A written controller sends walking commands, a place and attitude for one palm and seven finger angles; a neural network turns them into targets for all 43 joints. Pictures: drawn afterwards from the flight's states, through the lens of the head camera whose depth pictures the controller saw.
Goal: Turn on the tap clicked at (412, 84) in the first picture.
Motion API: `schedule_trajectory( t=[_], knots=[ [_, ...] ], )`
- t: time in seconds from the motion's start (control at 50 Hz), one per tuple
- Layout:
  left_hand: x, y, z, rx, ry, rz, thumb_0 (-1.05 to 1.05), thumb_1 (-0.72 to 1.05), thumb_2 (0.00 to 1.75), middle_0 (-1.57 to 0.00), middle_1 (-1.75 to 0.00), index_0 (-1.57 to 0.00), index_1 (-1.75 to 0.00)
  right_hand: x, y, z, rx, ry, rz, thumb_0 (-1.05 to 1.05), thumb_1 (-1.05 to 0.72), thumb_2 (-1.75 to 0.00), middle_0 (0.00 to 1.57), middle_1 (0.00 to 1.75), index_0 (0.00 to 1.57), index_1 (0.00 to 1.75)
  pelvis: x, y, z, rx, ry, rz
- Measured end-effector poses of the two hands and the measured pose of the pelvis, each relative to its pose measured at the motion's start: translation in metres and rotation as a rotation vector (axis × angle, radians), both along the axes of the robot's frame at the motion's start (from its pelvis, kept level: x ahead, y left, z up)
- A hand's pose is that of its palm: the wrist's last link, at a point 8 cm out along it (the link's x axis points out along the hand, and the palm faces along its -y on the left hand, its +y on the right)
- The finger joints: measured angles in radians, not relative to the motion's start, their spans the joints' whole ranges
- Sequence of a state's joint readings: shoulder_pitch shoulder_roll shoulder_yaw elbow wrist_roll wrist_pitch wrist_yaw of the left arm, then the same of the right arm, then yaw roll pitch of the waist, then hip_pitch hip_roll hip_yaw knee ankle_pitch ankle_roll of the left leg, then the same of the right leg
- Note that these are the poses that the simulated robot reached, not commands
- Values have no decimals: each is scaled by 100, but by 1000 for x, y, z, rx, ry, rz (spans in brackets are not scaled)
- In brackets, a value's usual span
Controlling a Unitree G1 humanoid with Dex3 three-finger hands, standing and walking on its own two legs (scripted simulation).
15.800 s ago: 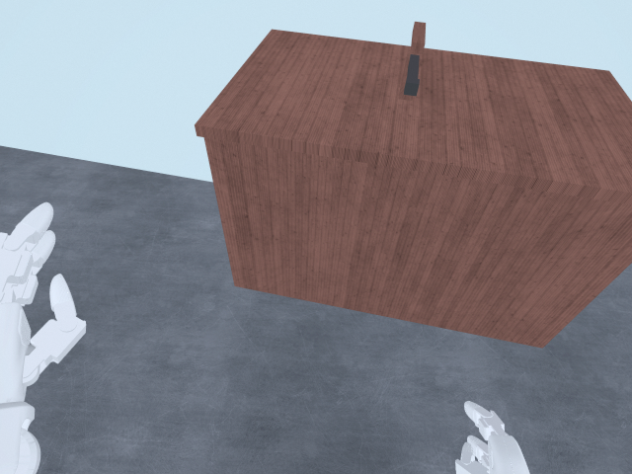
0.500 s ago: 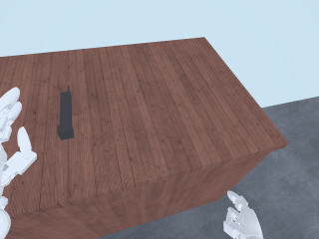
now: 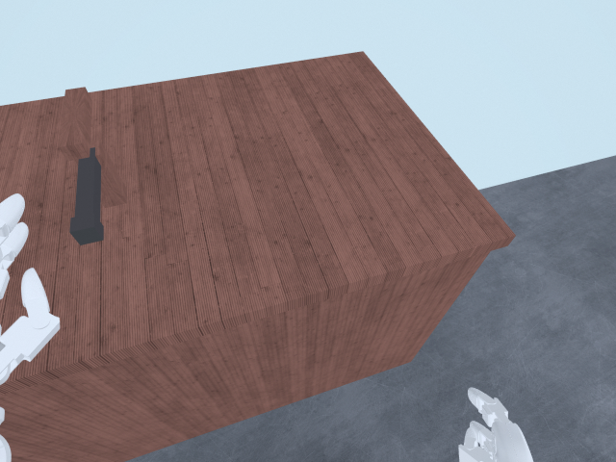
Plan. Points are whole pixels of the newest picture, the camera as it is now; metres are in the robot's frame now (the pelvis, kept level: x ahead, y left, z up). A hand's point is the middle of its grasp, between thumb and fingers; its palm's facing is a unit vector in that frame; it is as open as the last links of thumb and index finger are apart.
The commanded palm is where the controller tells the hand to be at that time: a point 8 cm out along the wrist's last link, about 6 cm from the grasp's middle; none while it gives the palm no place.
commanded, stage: come to a stop and stand still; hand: left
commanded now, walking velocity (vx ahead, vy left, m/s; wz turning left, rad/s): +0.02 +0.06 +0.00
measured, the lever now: (87, 229) +0.37 +0.30 +0.09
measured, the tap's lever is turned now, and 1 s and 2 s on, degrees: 0 0 0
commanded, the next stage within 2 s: look again from close up in 0.98 s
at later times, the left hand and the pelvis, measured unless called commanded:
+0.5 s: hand out of the picture +0.17 +0.31 +0.16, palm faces +0.47 -0.84 -0.29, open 7.4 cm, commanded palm +0.11 +0.34 +0.18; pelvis -0.04 +0.05 +0.00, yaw +2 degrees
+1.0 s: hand out of the picture +0.20 +0.30 +0.16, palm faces +0.40 -0.84 -0.38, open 7.4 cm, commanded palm +0.14 +0.34 +0.18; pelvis -0.01 +0.05 +0.00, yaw +2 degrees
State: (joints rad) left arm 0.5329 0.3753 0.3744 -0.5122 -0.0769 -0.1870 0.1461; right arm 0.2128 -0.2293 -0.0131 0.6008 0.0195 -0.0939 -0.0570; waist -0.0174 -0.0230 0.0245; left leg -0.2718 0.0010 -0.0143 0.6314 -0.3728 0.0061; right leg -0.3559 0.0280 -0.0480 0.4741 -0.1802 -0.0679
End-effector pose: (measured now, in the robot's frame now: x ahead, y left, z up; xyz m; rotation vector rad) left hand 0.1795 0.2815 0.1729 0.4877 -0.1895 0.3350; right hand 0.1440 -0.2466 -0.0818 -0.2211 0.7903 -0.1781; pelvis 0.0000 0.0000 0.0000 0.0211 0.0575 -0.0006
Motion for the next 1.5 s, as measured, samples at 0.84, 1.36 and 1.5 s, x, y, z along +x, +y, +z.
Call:
schedule_trajectory(
  t=[0.84,1.36,1.5],
  knots=[
    [-20,60,1,-25,-68,13,1,89,90,-21,-30,-21,-30,-3,73,5,40,-20,76,1,-90,-90,20,30,20,30,-14,54,0,-43,-86,32],
    [-29,18,-7,-20,-11,-107,1,90,90,-20,-30,-20,-30,-28,73,-2,162,-110,98,1,-90,-90,20,30,20,30,-46,38,-4,-11,-112,-17],
    [-61,38,-21,-24,16,-25,2,88,90,-22,-30,-22,-31,-68,49,7,38,-45,76,1,-90,-90,20,30,20,30,-62,26,-3,-9,-119,-11]
  ],
)
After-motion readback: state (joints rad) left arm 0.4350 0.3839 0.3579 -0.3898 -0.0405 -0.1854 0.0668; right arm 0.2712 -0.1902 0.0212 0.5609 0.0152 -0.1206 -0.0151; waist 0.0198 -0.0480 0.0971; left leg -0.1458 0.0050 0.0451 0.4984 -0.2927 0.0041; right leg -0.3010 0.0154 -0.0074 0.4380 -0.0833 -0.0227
